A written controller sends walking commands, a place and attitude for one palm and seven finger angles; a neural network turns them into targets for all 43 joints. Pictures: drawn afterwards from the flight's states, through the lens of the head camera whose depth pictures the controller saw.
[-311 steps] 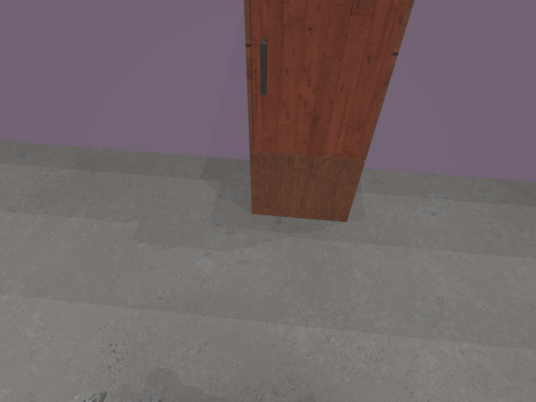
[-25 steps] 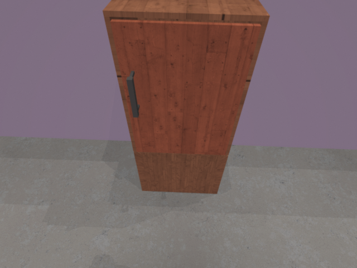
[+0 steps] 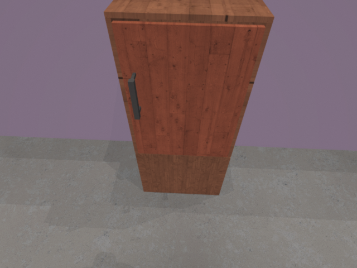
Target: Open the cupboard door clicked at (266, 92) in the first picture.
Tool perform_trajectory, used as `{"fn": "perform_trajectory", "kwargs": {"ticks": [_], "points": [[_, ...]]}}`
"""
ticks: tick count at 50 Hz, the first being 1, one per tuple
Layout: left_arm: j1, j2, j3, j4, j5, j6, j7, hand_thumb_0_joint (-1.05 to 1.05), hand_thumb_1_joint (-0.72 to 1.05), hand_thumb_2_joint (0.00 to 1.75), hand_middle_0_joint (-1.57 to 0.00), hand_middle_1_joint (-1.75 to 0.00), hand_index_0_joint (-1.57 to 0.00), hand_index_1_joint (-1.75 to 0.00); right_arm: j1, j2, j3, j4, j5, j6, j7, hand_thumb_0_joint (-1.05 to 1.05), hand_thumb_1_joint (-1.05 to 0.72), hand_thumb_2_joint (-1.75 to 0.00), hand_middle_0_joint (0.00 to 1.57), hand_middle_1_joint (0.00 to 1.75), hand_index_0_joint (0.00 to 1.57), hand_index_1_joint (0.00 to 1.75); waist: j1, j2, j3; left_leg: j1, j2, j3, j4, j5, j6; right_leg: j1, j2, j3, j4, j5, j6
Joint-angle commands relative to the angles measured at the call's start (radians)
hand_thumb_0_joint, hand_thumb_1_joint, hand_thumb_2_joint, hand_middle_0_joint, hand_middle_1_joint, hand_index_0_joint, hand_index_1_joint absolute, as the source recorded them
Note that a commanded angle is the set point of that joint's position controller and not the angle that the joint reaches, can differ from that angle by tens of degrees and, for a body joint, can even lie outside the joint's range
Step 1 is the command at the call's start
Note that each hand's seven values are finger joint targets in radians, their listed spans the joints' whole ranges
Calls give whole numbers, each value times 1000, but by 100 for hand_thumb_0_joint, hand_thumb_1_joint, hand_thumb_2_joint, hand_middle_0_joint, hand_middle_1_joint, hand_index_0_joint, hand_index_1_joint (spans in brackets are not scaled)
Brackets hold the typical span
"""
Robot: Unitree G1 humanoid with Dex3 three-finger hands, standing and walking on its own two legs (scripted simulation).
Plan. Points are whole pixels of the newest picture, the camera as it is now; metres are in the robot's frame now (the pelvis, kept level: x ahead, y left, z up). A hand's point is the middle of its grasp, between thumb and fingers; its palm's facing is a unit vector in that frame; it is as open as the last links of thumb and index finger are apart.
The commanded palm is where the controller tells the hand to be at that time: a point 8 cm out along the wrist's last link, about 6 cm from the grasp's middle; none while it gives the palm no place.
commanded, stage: shuffle to correct the standing spot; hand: left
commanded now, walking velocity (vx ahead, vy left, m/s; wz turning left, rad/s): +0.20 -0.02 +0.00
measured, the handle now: (135, 97) +0.64 +0.19 +0.01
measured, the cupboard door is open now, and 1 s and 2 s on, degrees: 0 0 0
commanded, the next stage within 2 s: come to a stop and stand still in 0.30 s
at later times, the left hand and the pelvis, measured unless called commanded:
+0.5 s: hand out of the picture +0.05 +0.16 -0.18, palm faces +0.04 -0.99 -0.14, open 7.4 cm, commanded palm none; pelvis +0.09 +0.01 -0.01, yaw -2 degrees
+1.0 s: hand out of the picture +0.15 +0.20 -0.17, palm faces +0.05 -0.97 -0.23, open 7.3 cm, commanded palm none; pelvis +0.10 +0.01 +0.00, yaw +0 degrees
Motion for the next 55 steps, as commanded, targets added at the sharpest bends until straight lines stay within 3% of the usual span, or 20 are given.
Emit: {"fn": "perform_trajectory", "kwargs": {"ticks": [1, 9, 15, 18, 21, 23, 25, 26, 28, 31, 34, 37, 39, 40, 41, 47, 49, 51, 52, 55], "points": [[83, 93, 21, -27, 2, -7, -4, 0, 90, 90, -20, -30, -20, -30, 75, -96, -18, -26, -13, -3, -8, 0, -90, -90, 20, 30, 20, 30, 3, 7, 111, -128, 71, -99, -172, -349, 32, -30, -29, 80, -114, -333, -24], [123, 87, 36, -39, 0, -15, -20, 0, 90, 90, -20, -30, -20, -30, 91, -91, -22, -43, -12, -14, -10, 0, -90, -90, 20, 30, 20, 30, 8, -10, 118, -130, 65, -94, -107, -343, 56, -40, -29, 120, -85, -352, -59], [174, 132, 55, -21, -5, -28, -13, 0, 90, 90, -20, -30, -20, -30, 75, -47, -12, -61, -9, -30, -4, 0, -90, -90, 20, 30, 20, 30, 16, -168, 112, -186, 5, 34, 156, -169, 32, 25, -163, 288, -199, -392, -140], [123, 113, 53, -31, -5, -32, -15, 0, 90, 90, -20, -30, -20, -30, 134, -43, -7, -35, -4, -48, -4, 0, -90, -90, 20, 30, 20, 30, -26, -58, 74, -15, 21, 26, 22, -84, 34, -33, -111, 170, -77, -195, -125], [25, 33, 29, -67, -1, -35, -18, 0, 90, 90, -20, -30, -20, -30, 294, -141, -26, 46, -12, -57, -26, 0, -90, -90, 20, 30, 20, 30, -74, 296, 101, 229, 267, -280, -137, 359, 154, -293, 54, -78, 329, -207, -29], [-32, 24, 21, -84, -5, -31, -15, 0, 90, 90, -20, -30, -20, -30, 256, -124, -12, 39, -21, -50, -38, 0, -90, -90, 20, 30, 20, 30, -61, 177, 142, 229, 296, -256, -97, 753, 203, -324, 6, -24, 347, -362, -33], [21, 18, 23, -56, -12, -30, -17, 0, 90, 90, -20, -30, -20, -30, 155, -125, -7, 13, -12, -45, -47, 0, -90, -90, 20, 30, 20, 30, -6, 130, 94, 178, 210, -117, -12, 884, 127, -124, -1, -36, 89, -178, -26], [104, 41, 28, -26, -15, -30, -15, 0, 90, 90, -20, -30, -20, -30, 114, -129, -9, 0, -1, -44, -51, 0, -90, -90, 20, 30, 20, 30, 30, 98, 36, 121, 159, -69, 54, 838, 79, 54, 4, -32, -30, 97, -24], [165, 123, 34, 1, -15, -31, 2, 0, 90, 90, -20, -30, -20, -30, 115, -83, -13, -14, 16, -38, -45, 0, -90, -90, 20, 30, 20, 30, 23, -19, -72, -39, 66, -15, 89, 313, 10, 289, -153, 94, 42, 692, -87], [110, 148, 38, -6, -9, -13, 17, 0, 90, 90, -20, -30, -20, -30, 77, -33, -24, -18, 13, 2, -46, 0, -90, -90, 20, 30, 20, 30, 26, -202, 4, -132, 22, 27, 228, -208, -19, 272, -253, 116, 32, 1041, -173], [32, 156, 47, -41, 2, 2, 26, 0, 90, 90, -20, -30, -20, -30, 37, -21, -30, -35, 12, 13, -37, 0, -90, -90, 20, 30, 20, 30, 21, -155, -9, -160, 22, 10, 226, -282, -16, 268, -271, 119, 30, 959, -218], [-61, 168, 56, -87, -14, 17, 23, 0, 90, 90, -20, -30, -20, -30, 87, -45, -38, -22, 4, 12, -31, 0, -90, -90, 20, 30, 20, 30, -25, -124, -60, 46, 41, 27, -40, 116, -13, 135, -188, 69, 98, 613, -133], [-73, 100, 46, -123, -14, 27, 16, 0, 90, 90, -20, -30, -20, -30, 71, -132, -51, -44, -10, 2, -29, 0, -90, -90, 20, 30, 20, 30, -23, 171, -48, 109, 255, -154, -96, 608, 97, -13, -14, -37, 212, -2, -11], [-105, 95, 42, -126, -11, 35, 19, 0, 90, 90, -20, -30, -20, -30, 36, -138, -48, -42, -13, -2, -33, 0, -90, -90, 20, 30, 20, 30, -29, 234, 16, 57, 300, -209, -153, 681, 162, -58, 22, 4, 357, -315, -2], [-104, 97, 44, -122, -12, 42, 18, 0, 90, 90, -20, -30, -20, -30, 10, -132, -41, -52, -16, -6, -40, 0, -90, -90, 20, 30, 20, 30, -17, 184, 39, 19, 308, -209, -154, 655, 197, -69, 13, 63, 437, -372, -6], [-57, 88, 28, -97, -7, 16, -1, 0, 90, 90, -20, -30, -20, -30, -46, -166, -46, -70, -12, -9, -30, 0, -90, -90, 20, 30, 20, 30, 2, 128, -51, 199, 208, -84, -51, 661, 142, 1, 14, 1, 72, -145, -3], [-15, 127, 27, -75, -3, -3, 4, 0, 90, 90, -20, -30, -20, -30, -31, -139, -45, -70, -1, -13, -25, 0, -90, -90, 20, 30, 20, 30, 2, 27, -78, 132, 139, -52, 22, 475, 68, 134, -33, 57, -89, 204, -20], [-28, 163, 23, -72, -5, -10, 7, 0, 90, 90, -20, -30, -20, -30, -45, -99, -36, -74, 3, -5, -19, 0, -90, -90, 20, 30, 20, 30, -17, -53, -46, 48, 74, 0, -9, 151, 13, 139, -160, 144, -45, 454, -72], [-47, 167, 22, -71, -5, -12, 7, 0, 90, 90, -20, -30, -20, -30, -44, -89, -30, -67, -1, 6, -19, 0, -90, -90, 20, 30, 20, 30, -23, -142, -46, 58, 66, 5, -19, 82, 2, 112, -150, 163, -54, 398, -86], [-72, 152, 10, -70, -7, -10, 4, 0, 90, 90, -20, -30, -20, -30, -43, -93, -22, -40, -4, 5, -15, 0, -90, -90, 20, 30, 20, 30, -26, -93, 22, 97, 79, -2, -75, 78, 8, 17, -106, 140, -105, 189, -67]]}}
